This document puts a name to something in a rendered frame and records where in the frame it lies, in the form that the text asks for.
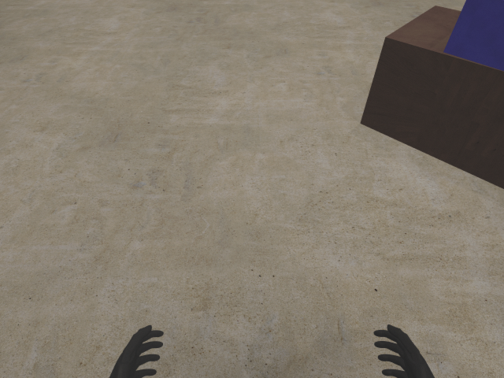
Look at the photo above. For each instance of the pedestal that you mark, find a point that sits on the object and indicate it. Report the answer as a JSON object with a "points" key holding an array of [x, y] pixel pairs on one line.
{"points": [[445, 106]]}

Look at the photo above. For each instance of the robot right hand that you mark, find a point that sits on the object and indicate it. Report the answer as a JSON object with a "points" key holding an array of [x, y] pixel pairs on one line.
{"points": [[411, 360]]}

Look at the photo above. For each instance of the carton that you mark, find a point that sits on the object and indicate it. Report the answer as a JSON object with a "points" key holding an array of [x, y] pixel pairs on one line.
{"points": [[478, 34]]}

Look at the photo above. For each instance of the robot left hand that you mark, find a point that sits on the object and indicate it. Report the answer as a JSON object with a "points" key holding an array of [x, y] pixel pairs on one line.
{"points": [[130, 358]]}

